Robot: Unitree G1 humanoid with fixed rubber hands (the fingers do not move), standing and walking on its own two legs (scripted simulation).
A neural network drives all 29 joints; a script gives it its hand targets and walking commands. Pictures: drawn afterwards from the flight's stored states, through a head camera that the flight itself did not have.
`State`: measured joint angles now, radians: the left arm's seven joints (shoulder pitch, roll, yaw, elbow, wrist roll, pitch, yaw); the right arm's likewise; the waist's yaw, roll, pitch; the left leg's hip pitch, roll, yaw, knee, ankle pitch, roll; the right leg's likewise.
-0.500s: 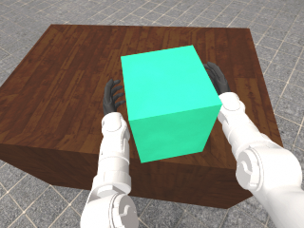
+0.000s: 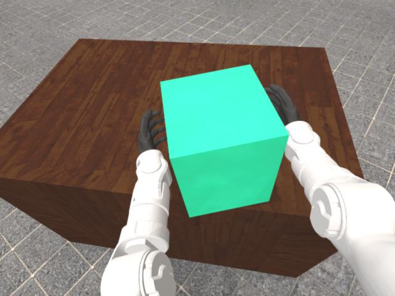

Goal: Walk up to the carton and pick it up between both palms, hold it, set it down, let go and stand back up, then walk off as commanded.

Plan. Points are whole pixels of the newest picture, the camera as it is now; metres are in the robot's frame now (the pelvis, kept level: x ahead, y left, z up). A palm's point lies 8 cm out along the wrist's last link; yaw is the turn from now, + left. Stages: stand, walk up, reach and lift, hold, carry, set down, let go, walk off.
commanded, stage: reach and lift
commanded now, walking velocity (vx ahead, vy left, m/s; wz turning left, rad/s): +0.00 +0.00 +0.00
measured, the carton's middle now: (218, 145) +0.44 +0.04 +0.03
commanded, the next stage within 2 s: none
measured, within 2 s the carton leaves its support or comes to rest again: neither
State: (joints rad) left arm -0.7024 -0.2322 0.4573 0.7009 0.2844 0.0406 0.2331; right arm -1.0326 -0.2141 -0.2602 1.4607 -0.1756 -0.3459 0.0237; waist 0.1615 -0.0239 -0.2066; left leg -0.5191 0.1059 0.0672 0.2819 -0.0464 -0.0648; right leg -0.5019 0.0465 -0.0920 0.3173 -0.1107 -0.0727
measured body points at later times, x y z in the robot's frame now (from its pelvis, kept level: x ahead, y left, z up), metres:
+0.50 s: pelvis +0.00 +0.00 +0.00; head +0.01 +0.00 +0.45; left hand +0.39 +0.19 +0.12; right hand +0.47 -0.10 +0.13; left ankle +0.03 +0.17 -0.74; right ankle +0.01 -0.07 -0.74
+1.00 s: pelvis +0.00 +0.01 +0.01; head -0.03 +0.05 +0.45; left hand +0.38 +0.20 +0.16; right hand +0.43 -0.09 +0.16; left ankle +0.03 +0.17 -0.74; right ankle +0.01 -0.07 -0.74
